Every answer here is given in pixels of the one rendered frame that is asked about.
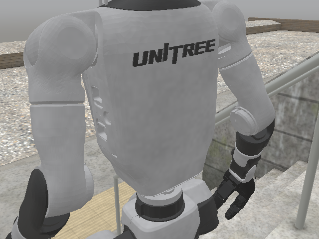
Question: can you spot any humanoid robot head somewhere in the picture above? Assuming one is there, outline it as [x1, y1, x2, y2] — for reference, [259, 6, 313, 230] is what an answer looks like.
[99, 0, 201, 11]

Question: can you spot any left robot upper arm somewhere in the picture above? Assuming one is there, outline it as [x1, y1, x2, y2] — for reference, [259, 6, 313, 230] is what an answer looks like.
[23, 9, 98, 218]

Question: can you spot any right robot hand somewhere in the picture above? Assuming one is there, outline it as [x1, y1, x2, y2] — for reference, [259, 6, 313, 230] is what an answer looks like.
[213, 169, 256, 220]

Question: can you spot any right robot upper arm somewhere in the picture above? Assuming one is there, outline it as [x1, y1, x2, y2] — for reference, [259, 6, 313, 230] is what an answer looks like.
[199, 0, 275, 136]

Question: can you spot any left robot forearm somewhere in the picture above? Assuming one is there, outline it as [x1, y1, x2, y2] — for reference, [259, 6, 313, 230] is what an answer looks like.
[5, 169, 70, 239]

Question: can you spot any right robot forearm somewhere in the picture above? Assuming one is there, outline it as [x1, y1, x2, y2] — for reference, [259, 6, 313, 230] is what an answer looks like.
[229, 119, 275, 183]

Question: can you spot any humanoid robot torso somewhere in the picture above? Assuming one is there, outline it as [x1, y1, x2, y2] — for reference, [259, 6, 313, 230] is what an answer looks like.
[81, 0, 219, 239]

